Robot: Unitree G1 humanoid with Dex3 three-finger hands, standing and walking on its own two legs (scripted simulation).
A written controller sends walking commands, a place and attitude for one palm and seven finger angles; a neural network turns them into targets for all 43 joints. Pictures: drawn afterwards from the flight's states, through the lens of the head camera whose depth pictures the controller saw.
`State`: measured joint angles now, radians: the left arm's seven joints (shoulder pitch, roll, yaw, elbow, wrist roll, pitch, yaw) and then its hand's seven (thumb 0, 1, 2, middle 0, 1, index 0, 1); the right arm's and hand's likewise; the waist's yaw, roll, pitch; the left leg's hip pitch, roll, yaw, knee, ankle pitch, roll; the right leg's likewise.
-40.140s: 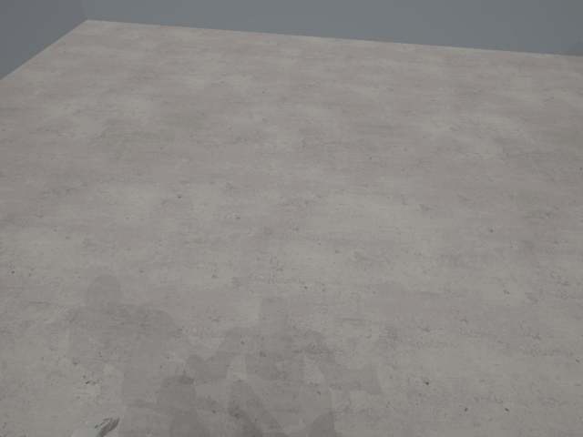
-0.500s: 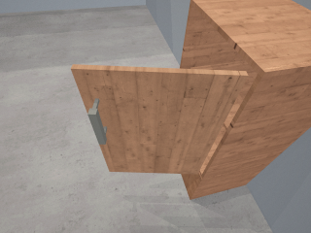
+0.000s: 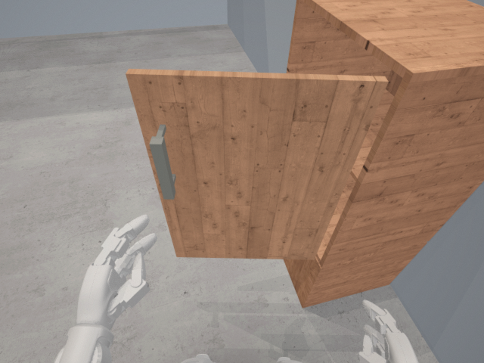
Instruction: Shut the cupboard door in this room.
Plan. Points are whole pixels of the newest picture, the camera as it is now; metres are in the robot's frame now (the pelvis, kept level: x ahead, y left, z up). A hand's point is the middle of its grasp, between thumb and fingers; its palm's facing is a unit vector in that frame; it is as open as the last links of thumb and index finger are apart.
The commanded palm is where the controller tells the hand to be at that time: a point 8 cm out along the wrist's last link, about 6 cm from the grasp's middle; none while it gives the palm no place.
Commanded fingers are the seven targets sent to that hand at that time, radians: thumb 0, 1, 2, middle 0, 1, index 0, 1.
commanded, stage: raise the hand and make a fist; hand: left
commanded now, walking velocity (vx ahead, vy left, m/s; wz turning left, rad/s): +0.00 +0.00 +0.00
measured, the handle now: (165, 163) +0.47 +0.16 +0.08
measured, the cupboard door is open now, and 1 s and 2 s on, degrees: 75 75 75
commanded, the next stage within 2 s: bring the fist close to the handle in 1.62 s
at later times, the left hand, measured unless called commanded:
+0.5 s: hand (139, 295) +0.23 +0.17 +0.02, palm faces -0.02 -1.00 +0.00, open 4.3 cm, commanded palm +0.20 +0.23 +0.04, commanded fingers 0.00 0.90 0.90 -0.93 -1.10 -0.93 -1.10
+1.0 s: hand (119, 253) +0.27 +0.19 +0.08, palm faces +0.04 -1.00 -0.04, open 3.1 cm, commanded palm +0.24 +0.24 +0.07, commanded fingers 0.00 0.90 0.90 -1.30 -1.50 -1.30 -1.50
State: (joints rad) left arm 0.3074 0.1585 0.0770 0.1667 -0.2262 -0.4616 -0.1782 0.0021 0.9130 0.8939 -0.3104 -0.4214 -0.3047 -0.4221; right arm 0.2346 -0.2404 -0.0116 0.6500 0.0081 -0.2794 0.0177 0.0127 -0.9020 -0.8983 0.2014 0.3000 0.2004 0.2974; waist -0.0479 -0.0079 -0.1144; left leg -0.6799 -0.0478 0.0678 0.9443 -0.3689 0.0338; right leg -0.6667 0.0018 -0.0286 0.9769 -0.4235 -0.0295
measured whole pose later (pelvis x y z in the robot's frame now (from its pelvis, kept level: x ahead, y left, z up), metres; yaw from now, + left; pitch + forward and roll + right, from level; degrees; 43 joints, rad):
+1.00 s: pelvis +0.06 +0.00 -0.01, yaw +1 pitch +12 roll -3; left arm 0.44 0.24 0.15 -0.19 -0.29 -0.30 -0.21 0.01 0.91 0.90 -1.21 -1.40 -1.21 -1.40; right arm 0.25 -0.24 0.04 0.45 0.03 -0.18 -0.04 0.01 -0.90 -0.90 0.20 0.30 0.20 0.30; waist 0.02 0.05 -0.14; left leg -0.76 -0.05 -0.02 1.05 -0.50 0.07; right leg -0.69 0.05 -0.07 0.98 -0.50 -0.03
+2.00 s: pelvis +0.06 +0.00 +0.00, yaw +1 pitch +9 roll -2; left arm 0.29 0.23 0.09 -0.10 -0.26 -0.24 -0.20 0.01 0.91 0.90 -1.30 -1.50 -1.30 -1.50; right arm 0.27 -0.26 0.05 0.49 0.03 -0.18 -0.03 0.01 -0.90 -0.90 0.20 0.30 0.20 0.30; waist 0.00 0.05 -0.11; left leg -0.68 -0.04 -0.02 0.98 -0.46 0.06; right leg -0.62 0.05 -0.07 0.92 -0.47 -0.04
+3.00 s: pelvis +0.07 -0.02 +0.01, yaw -1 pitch +9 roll +0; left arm 0.07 0.16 0.02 0.12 -0.15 -0.25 -0.02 0.01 0.90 0.89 -1.30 -1.50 -1.29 -1.50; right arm 0.28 -0.25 0.03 0.52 0.02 -0.07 0.01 0.01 -0.90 -0.90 0.20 0.30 0.20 0.30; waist -0.02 0.04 -0.11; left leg -0.60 -0.04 0.02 0.89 -0.44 0.04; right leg -0.57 0.06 -0.03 0.88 -0.46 -0.06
